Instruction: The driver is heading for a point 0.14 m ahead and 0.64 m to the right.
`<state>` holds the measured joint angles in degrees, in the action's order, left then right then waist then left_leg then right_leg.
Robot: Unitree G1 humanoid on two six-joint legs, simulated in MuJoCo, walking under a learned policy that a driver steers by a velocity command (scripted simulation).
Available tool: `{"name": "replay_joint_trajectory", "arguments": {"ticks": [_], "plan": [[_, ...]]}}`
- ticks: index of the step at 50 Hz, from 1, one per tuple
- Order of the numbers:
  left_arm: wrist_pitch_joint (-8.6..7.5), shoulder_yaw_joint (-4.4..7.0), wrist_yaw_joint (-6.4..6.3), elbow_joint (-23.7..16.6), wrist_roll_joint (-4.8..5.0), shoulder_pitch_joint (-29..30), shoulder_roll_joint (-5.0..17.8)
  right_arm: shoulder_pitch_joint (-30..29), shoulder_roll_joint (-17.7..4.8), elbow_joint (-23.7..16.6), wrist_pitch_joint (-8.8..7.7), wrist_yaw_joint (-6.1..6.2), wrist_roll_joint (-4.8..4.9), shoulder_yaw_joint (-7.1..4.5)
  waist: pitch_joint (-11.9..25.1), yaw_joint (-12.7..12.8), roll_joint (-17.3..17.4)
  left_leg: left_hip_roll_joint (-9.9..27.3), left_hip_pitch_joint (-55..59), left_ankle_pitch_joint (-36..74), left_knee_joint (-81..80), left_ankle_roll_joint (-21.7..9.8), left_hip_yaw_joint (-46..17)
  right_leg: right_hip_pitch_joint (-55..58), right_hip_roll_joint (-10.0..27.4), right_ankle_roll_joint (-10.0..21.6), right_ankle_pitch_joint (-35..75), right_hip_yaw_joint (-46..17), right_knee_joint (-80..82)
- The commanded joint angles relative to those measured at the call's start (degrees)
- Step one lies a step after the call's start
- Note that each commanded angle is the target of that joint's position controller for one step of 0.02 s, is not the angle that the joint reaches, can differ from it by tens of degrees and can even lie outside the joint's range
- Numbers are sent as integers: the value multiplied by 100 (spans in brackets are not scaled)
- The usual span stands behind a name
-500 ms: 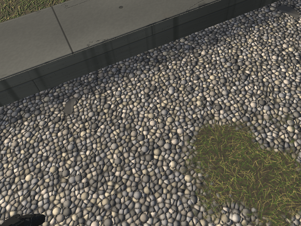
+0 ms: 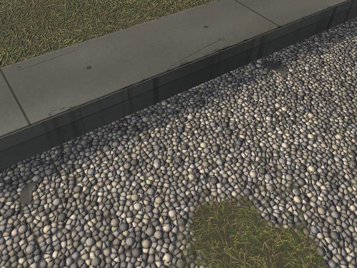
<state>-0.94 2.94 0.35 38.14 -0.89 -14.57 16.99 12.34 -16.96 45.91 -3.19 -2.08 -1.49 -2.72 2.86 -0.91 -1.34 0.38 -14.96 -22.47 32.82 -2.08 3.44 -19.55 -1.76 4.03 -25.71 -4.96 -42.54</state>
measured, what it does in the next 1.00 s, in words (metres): walks ahead, turning right: right foot, then left foot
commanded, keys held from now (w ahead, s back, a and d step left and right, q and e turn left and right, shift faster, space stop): w+e+shift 1.00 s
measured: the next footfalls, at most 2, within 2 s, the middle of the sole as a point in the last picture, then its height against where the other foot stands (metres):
right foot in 0.40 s outside the picture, level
left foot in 0.82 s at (212, 187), level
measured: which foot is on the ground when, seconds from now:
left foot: down 0.00-0.42, up 0.44-0.80, down 0.82-1.00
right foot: up 0.00-0.38, down 0.40-0.80, up 0.82-1.00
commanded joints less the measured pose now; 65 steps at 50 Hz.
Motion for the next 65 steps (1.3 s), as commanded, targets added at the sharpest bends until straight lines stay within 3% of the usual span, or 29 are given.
{"name": "replay_joint_trajectory", "arguments": {"ticks": [1, 4, 14, 17, 19, 20, 21, 22, 23, 25, 27, 29, 32, 36, 38, 40, 41, 42, 43, 45, 48, 53, 56, 59, 61, 62, 63, 64, 65], "plan": [[-196, 47, 103, -995, -209, 1577, 350, 1292, -1371, 12, 34, 108, -215, -374, -1148, -719, 861, 2562, 1992, -3187, -2710, -1049, -4297, -4367, -205, 105, 268, -832, -2267], [-151, 173, 309, -447, -163, 743, 599, 601, -780, -154, -96, 168, -30, -193, -659, -81, 762, 1640, 1670, -1380, -2514, -331, -2028, -3351, 46, -150, 1420, -611, -2244], [-29, -160, 627, -711, -153, 2251, 40, 1877, -473, 448, -259, 237, -37, -26, -1349, -529, 671, 1223, 1887, 2977, -2902, -14, 835, -2733, 171, 255, 2021, 1342, -375], [-23, -164, 509, -558, -120, 1733, 156, 1890, -866, 512, -189, 397, -39, -61, -702, 32, 1024, 1392, 2393, 8239, -1583, 111, 1241, -1337, -483, 630, 1527, 1890, 55], [-66, 37, 397, -5, -44, -124, 629, 1451, -1254, 343, -25, 468, -85, -165, 301, 1016, 1243, 1666, 2086, 9213, 748, -31, 1161, 563, -741, 958, 872, 1569, 97], [-89, 221, 282, 396, -73, -1363, 927, 1172, -1278, 208, -5, 430, -81, -178, 807, 1607, 1007, 1609, 1072, 8134, 2492, -80, 1125, 2273, -709, 1160, 891, 1092, 710], [-23, 367, 128, 545, -22, -1279, 1277, 1196, -709, 109, -54, 312, -176, -69, 794, 1121, 71, 915, -657, 2255, 4147, -44, 905, 3450, 203, 1242, -150, -334, 795], [81, 493, 112, 345, -93, -857, 1822, 967, -405, -551, -158, 210, 17, 14, 1040, 684, -1075, -167, -2948, -501, 5955, 276, 238, 4451, 1440, 2231, -999, -3738, 1912], [84, 499, 83, 394, -59, -1103, 1645, 125, -781, -825, -280, 212, 2, -15, 811, 1014, 5, 109, -3580, 130, 5913, 182, -707, 4298, 1464, 2130, -551, -4064, 2527], [-20, 419, -2, 599, -32, -837, 1248, 144, -676, -855, -373, 207, -28, 63, -363, 392, 649, 560, -3134, 373, 4789, 178, -755, 2566, 1206, 1772, 688, -3059, 2903], [-166, 275, -89, 540, -28, -355, 969, 463, -600, -764, -154, 179, -258, 100, -657, -141, 601, 777, -2526, 43, 4209, 388, -775, 1413, 672, 1656, 1222, -2194, 2931], [-304, 206, -48, 522, 60, -294, 882, 202, -519, -938, 42, 129, -324, 133, -898, -240, 346, 885, -2252, -154, 3429, 583, -568, 433, 362, 1639, 1201, -1851, 3195], [-405, 263, -5, 524, 5, -400, 1014, -1003, -337, -1463, 44, 47, -199, 250, -1267, 54, 114, 746, -1798, 1344, 1818, 698, -249, -426, 18, 1455, 1840, -1652, 3509], [-434, 369, 33, 674, 122, -772, 1248, -1373, -419, -1604, -25, 28, -34, 246, -794, 410, -58, 289, -797, 2787, 355, 398, -182, 415, 191, 1060, 4031, -1695, 3229], [-411, 411, -14, 708, 119, -749, 1427, -910, -693, -1481, -41, 109, -40, 138, -310, 195, -43, -37, -30, 2296, -35, 269, -224, 1125, 194, 783, 5616, -1700, 2334], [-429, 467, 22, 663, -2, -281, 1746, 1084, -1220, -1018, -62, 310, 34, -130, 771, -1014, -78, -13, 2210, 1429, 81, 183, -248, 702, 58, 481, 6118, -1603, -136], [-510, 311, 25, 529, -47, -37, 1130, 2347, -1624, -765, -71, 457, -85, -302, 1408, -1501, 417, 941, 3547, -233, 71, 58, -1173, -224, -342, 389, 4207, -1223, -2152], [-492, 57, 8, 205, 191, -534, 186, 2151, -1965, -767, -96, 426, -344, -346, 1903, -783, 2241, 2659, 4288, -1843, -1068, -265, -4069, -1791, -886, 283, -407, -674, -3814], [-445, 27, -35, 162, 103, -425, 618, 1361, -1636, -886, -58, 351, -248, -359, 1542, -529, 2137, 2625, 3609, -2538, -1818, -373, -5144, -2328, -454, 381, 203, -403, -4090], [-270, 81, 79, 290, -81, 110, 866, 618, -739, -887, -18, 306, -175, -176, 237, -361, 714, 2164, 2084, -1563, -1755, -395, -3262, -2283, 211, 321, 1069, -96, -3718], [-27, -32, 330, 52, -137, 477, 369, 995, -333, -360, -126, 245, -94, -48, -433, -108, 668, 1828, 1161, 57, -1979, -187, -1594, -2304, 604, 244, 1077, -26, -3514], [99, -190, 466, -507, -77, 1284, 161, 732, -358, -92, -381, 142, -7, -44, -910, 286, 596, 1408, 577, 2194, -2501, 38, 524, -2397, 663, 220, 2236, 411, -2427], [60, -259, 587, -719, -111, 2042, 184, 1085, -555, 119, -407, 198, -7, -81, -1339, 147, 263, 1208, 785, 3504, -2769, 92, 1283, -1969, 479, 440, 2618, 1207, -776], [-38, -216, 529, -450, -143, 1582, 272, 1345, -976, 118, -281, 313, 65, -157, -864, 429, 417, 1209, 1527, 7583, -1523, 200, 1495, -805, -321, 613, 2522, 1824, -20], [-115, -13, 374, 128, -150, -281, 606, 1016, -1329, -21, -115, 371, 125, -247, 169, 1335, 562, 1454, 1148, 8120, 993, 178, 1272, 1338, -654, 812, 2485, 1454, 359], [-127, 146, 206, 512, -122, -1241, 805, 857, -1230, -94, -76, 319, 136, -245, 617, 1588, 368, 1323, 454, 6327, 2655, 267, 1185, 2642, -546, 951, 2946, 972, 841], [-67, 317, 1, 538, 8, -850, 1159, 924, -789, -219, -46, 207, 99, -199, 264, 1008, -671, 281, -1060, -63, 4538, 460, 1125, 3300, 149, 1023, 4254, -79, 905], [-94, 534, 75, -190, 208, -456, 2218, 1178, -596, -1025, -361, 372, 85, -62, 1617, 497, -1110, -512, -2911, -1357, 6593, 862, -320, 5325, 1759, 2512, 5608, -3542, 1210], [-86, 603, 61, -336, 105, -442, 2003, 601, -941, -1252, -570, 402, 239, -73, 2587, 842, 93, -269, -3170, -907, 6499, 735, -1375, 5376, 2051, 2685, 3939, -4319, 2002]]}}
Velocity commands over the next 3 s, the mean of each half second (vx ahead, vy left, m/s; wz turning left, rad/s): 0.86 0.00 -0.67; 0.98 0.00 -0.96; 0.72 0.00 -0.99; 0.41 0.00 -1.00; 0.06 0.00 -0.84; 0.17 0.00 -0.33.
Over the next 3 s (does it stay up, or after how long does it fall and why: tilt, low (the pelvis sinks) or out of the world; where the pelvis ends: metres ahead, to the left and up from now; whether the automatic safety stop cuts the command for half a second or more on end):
stays up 1.11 -0.92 0.02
